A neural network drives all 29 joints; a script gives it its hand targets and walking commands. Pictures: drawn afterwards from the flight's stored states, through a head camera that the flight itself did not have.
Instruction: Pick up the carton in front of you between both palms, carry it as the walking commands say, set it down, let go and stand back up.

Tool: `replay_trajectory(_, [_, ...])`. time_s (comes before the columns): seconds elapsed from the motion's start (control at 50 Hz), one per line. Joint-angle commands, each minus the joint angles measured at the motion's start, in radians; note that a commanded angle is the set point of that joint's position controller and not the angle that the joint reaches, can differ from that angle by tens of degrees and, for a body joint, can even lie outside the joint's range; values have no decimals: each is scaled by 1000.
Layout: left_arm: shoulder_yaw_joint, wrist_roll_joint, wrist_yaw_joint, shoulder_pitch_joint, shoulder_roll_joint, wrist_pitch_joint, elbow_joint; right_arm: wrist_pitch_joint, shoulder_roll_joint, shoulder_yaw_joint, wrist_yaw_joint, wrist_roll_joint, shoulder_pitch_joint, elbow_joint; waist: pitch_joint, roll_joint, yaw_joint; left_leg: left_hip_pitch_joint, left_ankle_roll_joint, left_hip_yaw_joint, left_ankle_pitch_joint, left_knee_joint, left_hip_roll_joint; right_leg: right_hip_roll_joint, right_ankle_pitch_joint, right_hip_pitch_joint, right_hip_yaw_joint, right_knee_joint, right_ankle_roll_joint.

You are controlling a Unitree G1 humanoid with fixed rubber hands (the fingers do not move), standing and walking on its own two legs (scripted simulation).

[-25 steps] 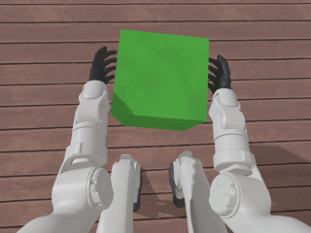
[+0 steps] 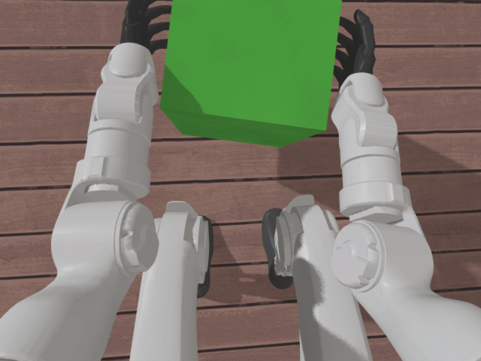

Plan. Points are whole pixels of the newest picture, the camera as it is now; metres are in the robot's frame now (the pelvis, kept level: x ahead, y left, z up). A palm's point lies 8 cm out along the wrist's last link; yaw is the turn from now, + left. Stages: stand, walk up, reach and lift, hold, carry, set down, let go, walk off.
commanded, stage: set down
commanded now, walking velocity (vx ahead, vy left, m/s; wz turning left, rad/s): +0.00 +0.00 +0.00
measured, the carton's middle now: (244, 73) +0.52 -0.01 -0.21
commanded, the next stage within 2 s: none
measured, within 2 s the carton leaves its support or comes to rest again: rests again in 0.86 s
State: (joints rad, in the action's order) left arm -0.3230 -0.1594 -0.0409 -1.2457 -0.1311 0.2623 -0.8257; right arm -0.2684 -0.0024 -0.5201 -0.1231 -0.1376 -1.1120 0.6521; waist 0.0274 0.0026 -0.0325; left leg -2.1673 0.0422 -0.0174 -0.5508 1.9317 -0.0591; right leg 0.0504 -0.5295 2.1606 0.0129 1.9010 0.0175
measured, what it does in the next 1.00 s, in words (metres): lowers itself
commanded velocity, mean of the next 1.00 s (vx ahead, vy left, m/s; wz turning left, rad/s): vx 0.00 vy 0.00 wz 0.00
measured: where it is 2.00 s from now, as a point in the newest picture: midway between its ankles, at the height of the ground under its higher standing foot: (239, 265)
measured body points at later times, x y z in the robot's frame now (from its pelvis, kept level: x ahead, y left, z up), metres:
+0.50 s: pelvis +0.00 +0.00 -0.07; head +0.36 +0.03 +0.19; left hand +0.57 +0.14 -0.23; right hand +0.54 -0.17 -0.22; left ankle +0.10 +0.09 -0.41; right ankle +0.11 -0.12 -0.41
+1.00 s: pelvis -0.01 +0.00 -0.08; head +0.36 +0.03 +0.18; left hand +0.57 +0.13 -0.24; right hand +0.54 -0.18 -0.24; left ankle +0.10 +0.09 -0.41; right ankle +0.11 -0.12 -0.41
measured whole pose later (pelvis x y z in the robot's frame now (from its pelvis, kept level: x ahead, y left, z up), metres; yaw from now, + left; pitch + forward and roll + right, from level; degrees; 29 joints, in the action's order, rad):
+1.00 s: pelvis -0.01 +0.00 -0.08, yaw -1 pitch +36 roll -3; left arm -0.27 -0.12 0.04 -1.51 -0.26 0.21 -1.04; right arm -0.21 0.18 -0.50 -0.06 -0.05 -1.38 0.93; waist 0.33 0.04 -0.04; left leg -2.27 0.05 -0.02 -0.61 2.25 -0.04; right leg 0.08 -0.58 2.26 0.03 2.20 0.03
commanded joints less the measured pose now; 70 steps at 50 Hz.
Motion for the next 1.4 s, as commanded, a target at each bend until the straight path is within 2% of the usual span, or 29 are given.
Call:
replay_trajectory(0.0, [429, 130, 208, -556, 874, -15, -14, 36, -784, 541, 225, 142, -759, -33, -1126, -59, -18, 631, -42, 23, 329, -96, -84, 102, 304, -534, 50, -38, 26])
replay_trajectory(0.22, [476, 206, 226, -681, 797, -34, -49, 65, -708, 570, 218, 221, -910, -33, -1082, -83, -33, 612, -32, 30, 354, 39, -59, 79, 323, -503, 52, 92, 15])
replay_trajectory(0.24, [489, 215, 224, -697, 799, -39, -25, 70, -733, 580, 218, 242, -904, -41, -1117, -96, -18, 635, -33, 27, 374, 47, -58, 80, 344, -516, 50, 103, 13])
replay_trajectory(0.32, [513, 235, 216, -745, 784, -57, 25, 59, -786, 559, 232, 274, -845, 41, -1120, -133, -14, 701, -31, 35, 454, 77, -54, 87, 383, -463, 49, 137, 7])
replay_trajectory(0.4, [481, 214, 232, -682, 795, -50, -23, 40, -803, 520, 262, 241, -761, 126, -986, -128, -8, 631, -27, 36, 416, 86, -57, 87, 331, -370, 48, 145, 6])
replay_trajectory(0.5, [465, 212, 238, -670, 802, -63, -47, 56, -808, 518, 263, 239, -789, 97, -941, -100, -6, 555, -19, 41, 413, 106, -60, 85, 358, -374, 43, 166, 10])
replay_trajectory(0.62, [395, 171, 247, -625, 741, -61, -156, 52, -765, 452, 267, 202, -748, 176, -745, -69, -4, 425, -5, 41, 281, 104, -58, 85, 253, -325, 34, 161, 4])
replay_trajectory(0.76, [332, 125, 257, -602, 682, -48, -228, 41, -735, 393, 281, 177, -741, 236, -602, -54, 19, 354, 7, 41, 173, 100, -49, 88, 149, -284, 28, 158, 0])
replay_trajectory(0.94, [268, 62, 261, -524, 608, -28, -279, 36, -660, 339, 297, 152, -710, 287, -464, -32, 46, 347, 14, 54, 161, 104, -41, 89, 111, -216, 25, 170, 3])
replay_trajectory(1.08, [219, 6, 262, -483, 538, -9, -316, 25, -581, 280, 295, 118, -666, 335, -374, -48, 57, 335, 13, 60, 112, 100, -34, 83, 62, -182, 16, 174, 3])
replay_trajectory(1.24, [166, -35, 257, -457, 445, -1, -356, 20, -484, 208, 284, 75, -632, 377, -308, -38, 55, 326, 14, 68, 57, 92, -29, 71, 15, -167, 13, 176, 7])
replay_trajectory(1.28, [157, -39, 246, -456, 395, -10, -351, 27, -443, 188, 273, 67, -613, 382, -312, -32, 52, 335, 10, 68, 65, 96, -26, 67, 23, -182, 14, 177, 11])
replay_trajectory(1.32, [143, -43, 219, -437, 282, -29, -343, 43, -336, 156, 242, 58, -568, 383, -331, -34, 48, 356, -1, 66, 80, 102, -19, 60, 39, -210, 17, 179, 19])
replay_trajectory(1.36, [123, -39, 160, -409, 61, -63, -325, 77, -130, 115, 183, 47, -486, 384, -367, -39, 39, 395, -16, 64, 104, 104, -7, 52, 66, -253, 22, 180, 31])
replay_trajectory(1.38, [113, -23, 117, -407, -110, -89, -300, 106, 31, 86, 141, 43, -429, 385, -394, -38, 27, 423, -25, 63, 124, 104, -1, 47, 87, -277, 26, 180, 36])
